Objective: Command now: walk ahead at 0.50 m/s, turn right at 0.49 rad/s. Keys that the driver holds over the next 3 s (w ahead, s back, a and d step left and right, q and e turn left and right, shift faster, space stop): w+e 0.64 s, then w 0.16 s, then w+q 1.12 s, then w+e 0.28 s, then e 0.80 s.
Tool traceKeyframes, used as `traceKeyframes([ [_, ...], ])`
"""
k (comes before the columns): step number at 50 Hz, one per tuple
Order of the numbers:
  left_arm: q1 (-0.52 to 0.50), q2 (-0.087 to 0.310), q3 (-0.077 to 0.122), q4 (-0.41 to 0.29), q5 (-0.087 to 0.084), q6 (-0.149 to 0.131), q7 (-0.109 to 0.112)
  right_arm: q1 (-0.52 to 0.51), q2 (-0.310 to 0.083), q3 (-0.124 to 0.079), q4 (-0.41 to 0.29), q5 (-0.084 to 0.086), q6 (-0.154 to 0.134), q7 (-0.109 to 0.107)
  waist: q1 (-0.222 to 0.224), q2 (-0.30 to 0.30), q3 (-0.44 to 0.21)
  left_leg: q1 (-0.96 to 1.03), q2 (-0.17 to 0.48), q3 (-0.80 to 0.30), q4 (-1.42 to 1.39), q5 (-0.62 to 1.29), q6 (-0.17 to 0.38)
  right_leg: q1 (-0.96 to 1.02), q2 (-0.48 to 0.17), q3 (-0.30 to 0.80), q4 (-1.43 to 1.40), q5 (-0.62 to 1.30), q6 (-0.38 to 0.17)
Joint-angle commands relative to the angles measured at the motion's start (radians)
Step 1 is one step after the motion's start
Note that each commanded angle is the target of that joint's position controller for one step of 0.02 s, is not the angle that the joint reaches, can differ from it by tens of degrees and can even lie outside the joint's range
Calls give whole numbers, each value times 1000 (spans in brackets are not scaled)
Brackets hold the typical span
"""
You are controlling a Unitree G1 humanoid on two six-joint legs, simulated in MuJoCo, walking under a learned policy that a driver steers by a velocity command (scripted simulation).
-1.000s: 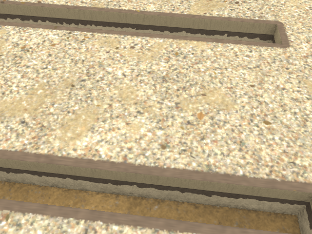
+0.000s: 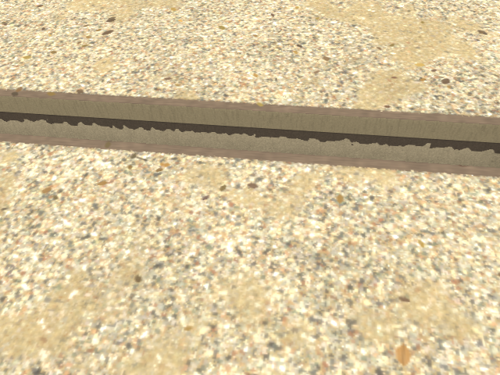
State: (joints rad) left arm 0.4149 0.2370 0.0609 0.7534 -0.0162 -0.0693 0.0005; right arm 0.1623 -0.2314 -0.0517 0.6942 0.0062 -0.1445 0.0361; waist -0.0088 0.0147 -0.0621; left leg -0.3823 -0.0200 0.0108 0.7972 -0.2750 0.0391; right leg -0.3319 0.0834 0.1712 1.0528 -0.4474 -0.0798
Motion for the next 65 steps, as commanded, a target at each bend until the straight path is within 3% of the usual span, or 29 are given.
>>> traceKeyframes([
  [1, -127, -30, -27, -205, -60, -49, -3, 326, -203, -67, 69, 25, -6, 3, -11, 101, 79, 495, 407, -670, -354, 520, 265, -751, 0, 68, 406, -130, -28],
  [3, -268, 32, -22, -210, -44, -14, 0, 292, -152, -66, 92, 25, 8, 5, -32, -21, 193, 426, 472, -640, -382, 182, 289, -893, -122, 52, 345, -123, -18],
  [5, -412, 88, -4, -241, -62, 13, 1, 220, -84, -48, 84, 5, -13, -22, -17, 44, 292, 247, 422, -536, -472, -160, 179, -876, -162, 100, 197, 40, -32],
  [6, -436, 49, -22, -263, -21, 29, -10, 193, -47, -29, 105, 4, -10, -32, 13, 27, 336, 93, 337, -407, -499, -239, 138, -767, -141, 3, 153, 108, -9],
  [7, -419, 42, -36, -289, -3, 32, -18, 104, -92, -31, 80, 17, 11, -36, 55, 24, 324, -114, 252, -283, -616, -249, 108, -525, -135, -46, -53, 241, 10],
  [8, -408, 12, -49, -307, 43, 35, -21, 73, -179, -49, 82, 13, 28, -41, 74, 1, 235, -295, 244, -183, -708, -28, 112, -165, -80, -125, -120, 445, 8],
  [10, -429, 42, -31, -291, 28, 40, -28, 88, -213, -54, 100, 35, 19, -34, 49, -11, 186, -144, 236, -43, -709, 169, 81, -69, -58, -180, -186, 498, -24],
  [13, -452, 90, -3, -295, 27, 24, -54, 217, -187, -50, 141, 13, 8, -6, 34, 34, 130, 334, 189, 97, -505, 721, 31, -205, -15, -228, -403, 320, -98],
  [15, -301, 166, 46, -248, 35, 19, -57, 289, -208, -59, 153, 29, 17, -2, 91, 87, -8, 360, 205, 103, -196, 1097, 24, 102, 26, -259, -526, 433, -151],
  [16, -127, 199, 70, -199, 35, 31, -55, 257, -202, -60, 121, 40, 16, -1, 157, 63, -56, 130, 167, 100, 77, 803, 14, 409, -68, -104, -610, 534, -176],
  [17, -88, 283, 83, -203, 48, 38, -44, 207, -108, -27, 12, 1, 3, -2, 97, -126, -148, -247, -3, 63, 437, -89, -27, 732, -327, 351, -652, 549, -314],
  [18, -40, 236, 81, -207, 58, 18, -28, 220, -166, -43, 16, -19, -7, -8, 114, -54, -321, -271, -7, -206, 777, -124, 9, 703, -383, 667, -720, 217, -356],
  [20, -103, 177, 44, -182, 23, -12, -36, 180, -203, -50, 8, 28, -16, 6, 27, 2, -68, -413, 65, -161, 708, -94, 54, 496, -290, 377, -775, 409, -250],
  [22, -131, 141, 26, -151, 17, -3, -21, 195, -171, -35, 19, -1, 3, -15, -17, 7, 4, -446, 86, -112, 778, -107, 0, 350, -225, 246, -778, 638, -225],
  [24, -212, 146, 29, -160, 9, 15, -6, 168, -118, -3, -29, -21, 12, -26, -62, 23, 19, -400, 130, -87, 574, -2, -51, 170, -172, 177, -797, 590, -235],
  [27, -211, 161, 28, -129, 12, -12, -2, 20, -136, 8, -79, -60, 11, -34, -16, -22, 18, -305, 111, -39, 297, 130, -83, 32, -153, 153, -849, 789, -242],
  [32, -69, 203, 40, -54, -15, -12, -1, -186, -120, 24, -131, -14, 7, -27, 92, -59, -2, -214, 24, -52, -179, 381, -61, 176, -142, 193, -822, 566, -155],
  [36, -28, 180, 29, -8, -11, 3, 0, -222, -157, 15, -138, -10, 5, -7, 95, -99, 54, -141, 20, -87, -357, 399, -15, 299, -188, 237, -782, 503, -114],
  [39, -38, 186, 31, -2, -6, 16, 3, -107, -198, -9, -98, -16, -3, -10, 33, -100, 0, 21, -12, -52, -418, 315, 35, 396, -183, 219, -604, 853, -79],
  [41, -92, 141, 4, -52, 25, 16, -14, 130, -248, -24, -65, -27, -4, -20, -77, -11, -227, 452, 173, -216, -326, 460, 132, 217, -94, 141, -229, 653, -42],
  [42, 92, 63, -21, -23, 12, 9, -19, 198, -287, -38, -31, -26, 13, -21, -16, 244, -319, 801, 397, -598, -317, 439, 337, -165, 67, 37, 106, -68, 49],
  [43, 105, 125, -22, -12, -2, 5, -14, 242, -226, -32, -12, 15, 20, -13, -39, 189, -296, 774, 426, -792, -416, 92, 335, -312, 16, 37, 246, -148, 49],
  [44, -28, 182, -10, -36, -9, 1, -14, 186, -176, -18, -21, 20, 20, -12, -58, 79, -137, 631, 369, -703, -466, -43, 281, -360, -35, 35, 288, -50, 47],
  [46, -198, 193, -2, -89, 12, -15, -6, 77, -175, -6, -45, 3, 23, -1, -26, -17, 66, 362, 278, -544, -537, 120, 237, -374, -87, -46, 210, 83, 55],
  [50, -184, 123, -14, -112, 29, -26, 1, 121, -151, -3, -20, 5, 21, -10, 20, 70, 30, 318, 170, -394, -555, 423, 228, -314, -137, -86, 0, 112, 96],
  [55, -343, 85, -30, -148, 29, -29, 2, 163, -235, -31, -16, 9, 54, -28, -31, 48, 59, 154, 123, -315, -565, 417, 206, -186, -102, -123, -353, 362, 133],
  [62, -414, 139, -2, -174, 13, -44, -7, 236, -206, -29, 3, 24, 106, -53, -28, 105, 47, 207, 137, -468, -423, 278, 162, -10, -42, -84, -575, 402, 93],
  [64, -286, 177, 18, -145, 25, -50, 2, 202, -170, -20, -16, 22, 113, -56, 42, 97, -20, 173, 85, -438, -281, 241, 114, 194, -108, -69, -644, 437, 42],
  [65, -152, 220, 30, -133, 34, -50, 12, 203, -111, 0, -33, 10, 113, -58, 98, -18, -132, 51, 28, -349, -17, 82, 73, 415, -276, 80, -623, 423, -24],
])
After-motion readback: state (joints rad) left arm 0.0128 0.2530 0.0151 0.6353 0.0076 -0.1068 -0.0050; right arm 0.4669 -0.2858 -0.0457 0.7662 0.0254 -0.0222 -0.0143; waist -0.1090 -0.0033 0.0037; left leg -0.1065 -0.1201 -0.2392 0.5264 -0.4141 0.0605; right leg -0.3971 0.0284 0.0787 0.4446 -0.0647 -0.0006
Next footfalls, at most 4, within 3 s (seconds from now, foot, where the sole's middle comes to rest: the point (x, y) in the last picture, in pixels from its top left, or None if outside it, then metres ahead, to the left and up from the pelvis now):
0.32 right None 0.39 -0.13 -0.75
0.80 left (301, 307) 0.73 -0.09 -0.75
1.30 right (389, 267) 0.86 -0.37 -0.75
1.78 left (293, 200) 1.14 -0.10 -0.75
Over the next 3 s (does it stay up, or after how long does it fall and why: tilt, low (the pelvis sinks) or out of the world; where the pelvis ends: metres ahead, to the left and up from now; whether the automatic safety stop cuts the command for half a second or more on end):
stays up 1.55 -0.11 0.01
